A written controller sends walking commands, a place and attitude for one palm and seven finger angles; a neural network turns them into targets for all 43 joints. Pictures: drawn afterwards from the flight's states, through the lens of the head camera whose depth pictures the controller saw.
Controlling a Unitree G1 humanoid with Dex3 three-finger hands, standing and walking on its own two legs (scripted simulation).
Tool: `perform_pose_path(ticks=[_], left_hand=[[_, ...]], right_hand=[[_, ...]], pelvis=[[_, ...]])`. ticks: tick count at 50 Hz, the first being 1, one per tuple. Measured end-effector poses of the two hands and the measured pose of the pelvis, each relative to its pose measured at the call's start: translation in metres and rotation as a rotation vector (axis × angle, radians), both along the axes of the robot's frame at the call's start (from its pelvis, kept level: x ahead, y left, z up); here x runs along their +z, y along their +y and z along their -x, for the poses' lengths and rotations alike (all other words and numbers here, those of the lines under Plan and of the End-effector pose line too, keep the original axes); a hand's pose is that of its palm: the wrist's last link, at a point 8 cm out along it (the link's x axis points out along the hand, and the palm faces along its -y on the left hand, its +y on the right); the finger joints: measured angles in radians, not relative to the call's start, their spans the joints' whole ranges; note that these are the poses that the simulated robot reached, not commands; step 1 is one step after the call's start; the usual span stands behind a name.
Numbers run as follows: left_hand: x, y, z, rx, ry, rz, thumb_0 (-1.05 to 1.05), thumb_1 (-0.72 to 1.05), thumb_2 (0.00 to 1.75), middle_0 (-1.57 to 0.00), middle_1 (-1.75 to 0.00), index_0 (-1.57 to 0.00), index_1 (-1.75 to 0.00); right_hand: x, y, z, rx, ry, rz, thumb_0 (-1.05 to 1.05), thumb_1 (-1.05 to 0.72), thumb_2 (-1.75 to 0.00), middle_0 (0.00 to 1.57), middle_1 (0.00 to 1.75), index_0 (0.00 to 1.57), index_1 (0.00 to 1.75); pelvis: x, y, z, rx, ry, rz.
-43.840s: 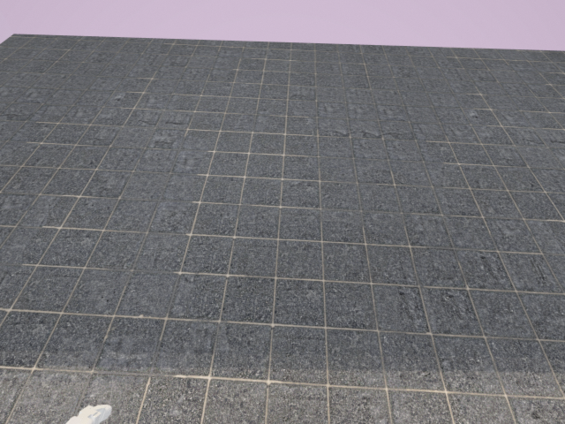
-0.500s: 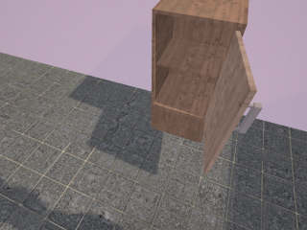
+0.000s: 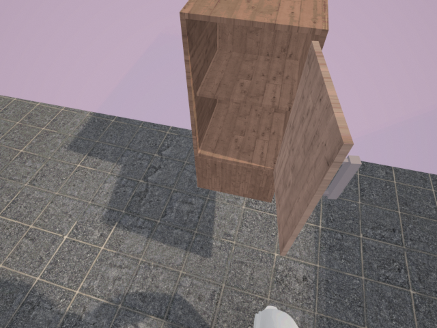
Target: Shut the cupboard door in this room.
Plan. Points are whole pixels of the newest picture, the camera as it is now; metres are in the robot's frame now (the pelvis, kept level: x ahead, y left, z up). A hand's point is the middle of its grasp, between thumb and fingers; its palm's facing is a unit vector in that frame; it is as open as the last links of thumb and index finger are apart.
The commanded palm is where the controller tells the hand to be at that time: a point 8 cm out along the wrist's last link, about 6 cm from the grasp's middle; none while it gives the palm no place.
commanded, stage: turn or walk to find it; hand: left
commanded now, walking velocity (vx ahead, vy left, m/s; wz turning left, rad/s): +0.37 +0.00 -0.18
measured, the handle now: (333, 178) +0.45 -0.25 -0.05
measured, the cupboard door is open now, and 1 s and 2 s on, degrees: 100 100 100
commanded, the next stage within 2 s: stand and wait in 0.30 s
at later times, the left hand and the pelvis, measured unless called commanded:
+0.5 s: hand (165, 293) +0.21 +0.13 -0.17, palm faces +0.04 -0.98 -0.17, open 7.3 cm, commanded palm none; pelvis +0.20 -0.05 +0.00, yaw -2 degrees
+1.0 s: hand (168, 232) +0.35 +0.15 -0.17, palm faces -0.03 -0.97 -0.23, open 7.3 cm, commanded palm none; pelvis +0.31 -0.03 +0.00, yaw -4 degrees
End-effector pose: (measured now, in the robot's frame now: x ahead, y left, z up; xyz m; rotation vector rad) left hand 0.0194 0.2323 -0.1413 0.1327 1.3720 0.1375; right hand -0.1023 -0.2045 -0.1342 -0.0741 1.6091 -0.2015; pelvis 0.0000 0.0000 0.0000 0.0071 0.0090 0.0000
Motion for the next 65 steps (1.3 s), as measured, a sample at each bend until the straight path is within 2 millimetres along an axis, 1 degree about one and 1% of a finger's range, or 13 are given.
perform_pose_path(ticks=[5, 7, 9, 15, 20, 25, 28, 30, 35, 42, 50, 57, 65], left_hand=[[0.0, -0.017, -0.115, -0.085, -0.16, -0.043, 0.01, 0.92, 0.9, -0.2, -0.3, -0.2, -0.29], [-0.005, -0.025, -0.149, -0.094, -0.24, -0.067, 0.01, 0.92, 0.9, -0.2, -0.3, -0.2, -0.29], [-0.006, -0.033, -0.167, -0.084, -0.265, -0.075, 0.01, 0.92, 0.9, -0.2, -0.3, -0.2, -0.29], [0.002, -0.055, -0.178, -0.077, -0.17, -0.053, 0.0, 0.92, 0.9, -0.2, -0.3, -0.2, -0.29], [0.005, -0.055, -0.181, -0.041, -0.103, -0.034, 0.01, 0.93, 0.9, -0.2, -0.3, -0.2, -0.29], [-0.002, -0.052, -0.186, 0.018, -0.035, 0.0, 0.01, 0.92, 0.9, -0.2, -0.3, -0.2, -0.29], [-0.014, -0.046, -0.191, 0.052, 0.022, 0.02, 0.01, 0.92, 0.9, -0.2, -0.3, -0.2, -0.29], [-0.022, -0.042, -0.197, 0.061, 0.061, 0.027, 0.01, 0.91, 0.9, -0.2, -0.3, -0.2, -0.29], [-0.016, -0.037, -0.226, 0.037, 0.099, 0.02, 0.01, 0.91, 0.9, -0.2, -0.3, -0.2, -0.29], [-0.007, -0.04, -0.288, -0.039, 0.019, -0.024, 0.01, 0.92, 0.9, -0.2, -0.3, -0.2, -0.29], [0.009, -0.039, -0.329, -0.066, -0.056, -0.059, 0.02, 0.93, 0.9, -0.2, -0.3, -0.2, -0.29], [0.008, -0.038, -0.34, -0.068, -0.067, -0.053, 0.01, 0.93, 0.9, -0.2, -0.3, -0.2, -0.29], [0.002, -0.041, -0.319, -0.046, -0.006, -0.031, 0.01, 0.93, 0.9, -0.2, -0.3, -0.2, -0.29]], right_hand=[[-0.011, -0.01, -0.005, -0.066, 0.115, -0.045, 0.01, -0.91, -0.9, 0.2, 0.3, 0.2, 0.3], [-0.023, -0.022, -0.022, -0.073, 0.133, -0.061, 0.01, -0.91, -0.9, 0.2, 0.3, 0.2, 0.3], [-0.031, -0.037, -0.055, -0.067, 0.099, -0.055, 0.01, -0.91, -0.9, 0.2, 0.3, 0.2, 0.3], [-0.025, -0.077, -0.21, -0.002, -0.222, 0.011, 0.01, -0.91, -0.9, 0.2, 0.3, 0.2, 0.3], [-0.001, -0.085, -0.325, 0.057, -0.428, 0.036, 0.01, -0.91, -0.9, 0.19, 0.3, 0.19, 0.3], [0.011, -0.071, -0.409, 0.138, -0.505, 0.043, 0.0, -0.91, -0.9, 0.19, 0.3, 0.19, 0.3], [0.009, -0.056, -0.446, 0.175, -0.521, 0.05, 0.0, -0.91, -0.9, 0.19, 0.3, 0.19, 0.3], [0.005, -0.045, -0.46, 0.185, -0.514, 0.051, 0.0, -0.91, -0.9, 0.19, 0.3, 0.19, 0.3], [0.001, -0.029, -0.462, 0.124, -0.456, 0.037, 0.0, -0.91, -0.9, 0.2, 0.3, 0.19, 0.3], [-0.013, -0.047, -0.447, 0.044, -0.378, 0.037, -0.02, -0.94, -0.89, 0.2, 0.3, 0.19, 0.3], [-0.013, -0.065, -0.414, 0.021, -0.251, 0.047, -0.01, -0.94, -0.9, 0.2, 0.3, 0.19, 0.3], [-0.01, -0.052, -0.387, 0.017, -0.173, 0.025, 0.0, -0.92, -0.9, 0.2, 0.3, 0.19, 0.3], [-0.008, -0.03, -0.378, 0.005, -0.135, -0.013, 0.01, -0.91, -0.9, 0.2, 0.3, 0.2, 0.3]], pelvis=[[-0.014, -0.024, -0.046, -0.025, -0.011, -0.004], [-0.026, -0.038, -0.065, -0.027, -0.019, -0.019], [-0.028, -0.046, -0.078, -0.029, -0.033, -0.013], [-0.01, -0.055, -0.12, -0.045, -0.029, -0.002], [0.001, -0.055, -0.162, -0.044, -0.018, 0.012], [0.002, -0.045, -0.204, -0.034, -0.015, 0.027], [-0.005, -0.034, -0.232, -0.032, -0.017, 0.044], [-0.01, -0.029, -0.248, -0.03, -0.016, 0.029], [-0.004, -0.024, -0.273, -0.049, -0.019, 0.012], [-0.005, -0.029, -0.293, -0.066, 0.0, -0.026], [0.003, -0.035, -0.312, -0.063, -0.009, -0.01], [0.006, -0.035, -0.315, -0.053, -0.02, -0.007], [0.006, -0.034, -0.318, -0.046, -0.022, -0.002]])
